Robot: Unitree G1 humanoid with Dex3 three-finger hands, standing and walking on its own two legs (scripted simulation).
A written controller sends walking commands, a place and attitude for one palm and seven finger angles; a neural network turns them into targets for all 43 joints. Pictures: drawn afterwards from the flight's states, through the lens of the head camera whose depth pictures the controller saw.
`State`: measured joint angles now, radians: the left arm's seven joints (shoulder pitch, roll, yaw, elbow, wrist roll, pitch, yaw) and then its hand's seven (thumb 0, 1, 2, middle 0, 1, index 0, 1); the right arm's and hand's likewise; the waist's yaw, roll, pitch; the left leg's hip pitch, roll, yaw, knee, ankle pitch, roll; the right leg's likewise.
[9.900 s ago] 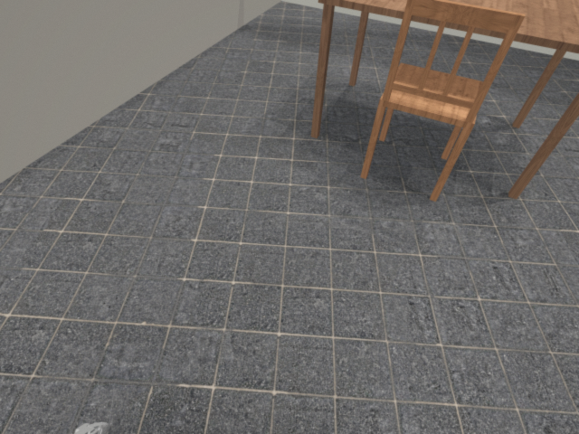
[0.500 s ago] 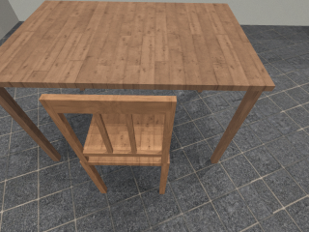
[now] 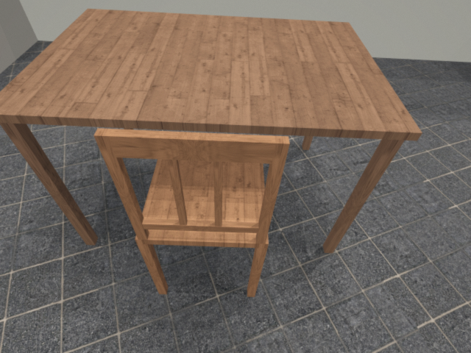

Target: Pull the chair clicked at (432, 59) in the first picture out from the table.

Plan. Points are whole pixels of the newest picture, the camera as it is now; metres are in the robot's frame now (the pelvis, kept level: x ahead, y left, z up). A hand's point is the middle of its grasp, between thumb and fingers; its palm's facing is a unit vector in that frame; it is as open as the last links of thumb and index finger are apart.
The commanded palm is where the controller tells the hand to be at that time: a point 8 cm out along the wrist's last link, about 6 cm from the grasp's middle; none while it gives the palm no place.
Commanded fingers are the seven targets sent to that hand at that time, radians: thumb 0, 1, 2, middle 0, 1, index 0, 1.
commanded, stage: come to a stop and stand still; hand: left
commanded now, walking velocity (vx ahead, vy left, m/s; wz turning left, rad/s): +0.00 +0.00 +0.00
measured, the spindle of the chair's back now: (178, 193) +0.48 +0.17 -0.08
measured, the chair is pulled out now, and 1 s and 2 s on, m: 0.00 0.00 0.00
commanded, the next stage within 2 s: look again from close up in 0.34 s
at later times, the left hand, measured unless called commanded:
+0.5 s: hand out of the picture -0.07 +0.19 -0.16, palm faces +0.02 -0.98 -0.19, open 7.4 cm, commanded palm none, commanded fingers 0.00 0.90 0.90 -0.20 -0.30 -0.20 -0.30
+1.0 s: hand out of the picture +0.03 +0.16 -0.16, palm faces +0.01 -0.98 -0.19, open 7.4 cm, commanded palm none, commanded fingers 0.00 0.90 0.90 -0.20 -0.30 -0.20 -0.30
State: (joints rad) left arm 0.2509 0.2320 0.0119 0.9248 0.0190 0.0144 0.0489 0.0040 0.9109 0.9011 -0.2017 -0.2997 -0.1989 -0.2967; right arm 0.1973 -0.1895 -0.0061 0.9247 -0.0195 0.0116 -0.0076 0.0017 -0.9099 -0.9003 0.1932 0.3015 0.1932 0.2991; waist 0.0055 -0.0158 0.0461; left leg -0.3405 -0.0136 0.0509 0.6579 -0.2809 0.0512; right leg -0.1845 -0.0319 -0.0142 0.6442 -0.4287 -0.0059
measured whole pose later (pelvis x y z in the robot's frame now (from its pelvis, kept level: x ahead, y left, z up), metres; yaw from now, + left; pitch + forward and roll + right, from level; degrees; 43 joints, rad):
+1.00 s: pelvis +0.02 -0.01 +0.02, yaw +0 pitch +0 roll +1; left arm 0.29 0.16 -0.02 1.09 0.02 -0.02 0.04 0.00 0.91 0.90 -0.20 -0.30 -0.20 -0.30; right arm 0.23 -0.16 0.01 1.11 -0.01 -0.02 -0.02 0.00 -0.92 -0.90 0.19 0.30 0.19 0.30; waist 0.00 -0.03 0.01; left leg -0.26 -0.03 0.05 0.45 -0.20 0.03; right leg -0.11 -0.01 0.04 0.45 -0.34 0.01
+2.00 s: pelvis +0.00 -0.04 -0.03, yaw +1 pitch +11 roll +1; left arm 0.29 0.16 0.12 0.24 -0.20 -0.49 -0.14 0.01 0.80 0.84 -0.18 -0.28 -0.18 -0.27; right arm 0.18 -0.24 -0.04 0.70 -0.01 -0.23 -0.04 0.01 -0.91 -0.90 0.20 0.30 0.20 0.30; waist -0.02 -0.01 -0.16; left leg -0.73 0.01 0.01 0.89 -0.35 -0.02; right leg -0.59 0.01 -0.05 0.94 -0.54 -0.04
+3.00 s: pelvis -0.03 +0.00 -0.07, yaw +1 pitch +14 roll -4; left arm 0.36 0.24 0.13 0.01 -0.22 -0.39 -0.15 -0.01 -0.38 0.35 -0.07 -0.10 -0.07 -0.10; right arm 0.19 -0.22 0.02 0.51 0.01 -0.16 -0.05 0.01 -0.90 -0.90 0.20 0.30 0.20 0.30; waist -0.01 0.03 -0.14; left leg -0.96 0.02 -0.02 1.13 -0.41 0.04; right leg -0.77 0.02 -0.08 1.09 -0.56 0.01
